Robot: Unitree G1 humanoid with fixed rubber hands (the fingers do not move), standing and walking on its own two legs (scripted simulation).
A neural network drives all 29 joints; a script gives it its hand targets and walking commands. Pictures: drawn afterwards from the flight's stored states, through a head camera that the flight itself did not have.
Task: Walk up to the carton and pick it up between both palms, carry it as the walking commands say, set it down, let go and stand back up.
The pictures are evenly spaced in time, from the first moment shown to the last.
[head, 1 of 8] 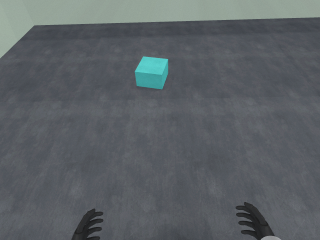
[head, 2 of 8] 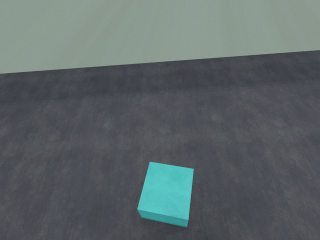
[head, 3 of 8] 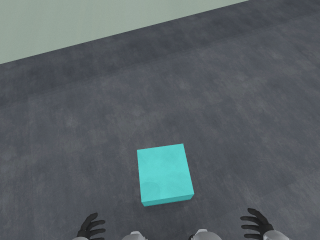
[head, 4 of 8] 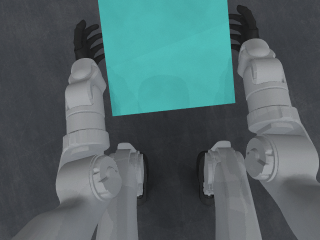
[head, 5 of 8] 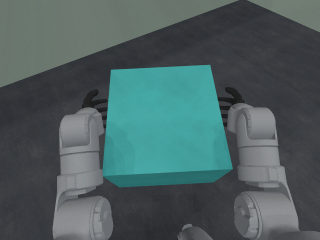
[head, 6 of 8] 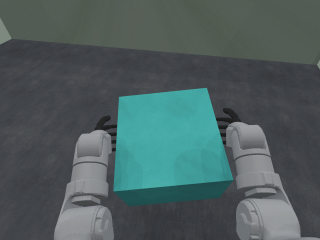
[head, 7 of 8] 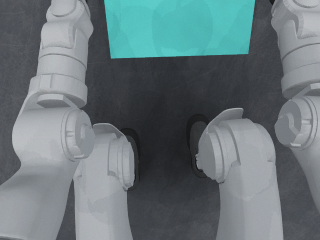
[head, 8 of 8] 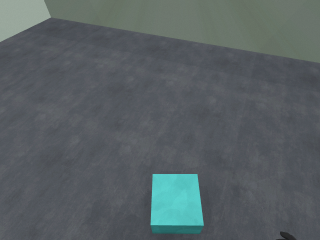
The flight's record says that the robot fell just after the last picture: no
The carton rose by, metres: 0.72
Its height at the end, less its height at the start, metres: +0.00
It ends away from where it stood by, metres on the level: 1.14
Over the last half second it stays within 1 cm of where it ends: yes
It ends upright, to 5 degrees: yes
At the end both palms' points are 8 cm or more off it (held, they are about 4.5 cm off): yes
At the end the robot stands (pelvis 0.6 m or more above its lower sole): yes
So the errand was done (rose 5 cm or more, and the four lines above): yes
